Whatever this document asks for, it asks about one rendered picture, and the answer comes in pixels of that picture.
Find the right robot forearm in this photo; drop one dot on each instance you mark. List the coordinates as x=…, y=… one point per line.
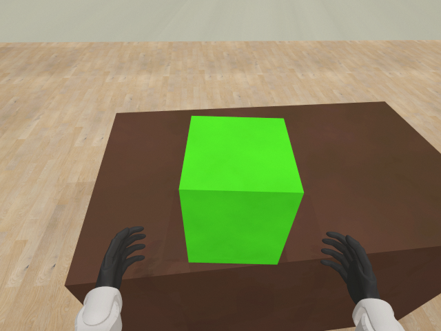
x=375, y=315

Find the left robot hand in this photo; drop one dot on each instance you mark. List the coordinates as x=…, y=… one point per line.
x=115, y=263

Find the carton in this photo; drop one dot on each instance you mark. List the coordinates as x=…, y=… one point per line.
x=240, y=190

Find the left robot forearm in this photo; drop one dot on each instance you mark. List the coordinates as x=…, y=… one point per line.
x=101, y=311

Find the right robot hand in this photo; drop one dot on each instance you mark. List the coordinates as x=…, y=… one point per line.
x=356, y=269

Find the pedestal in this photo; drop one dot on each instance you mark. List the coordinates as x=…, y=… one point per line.
x=365, y=172

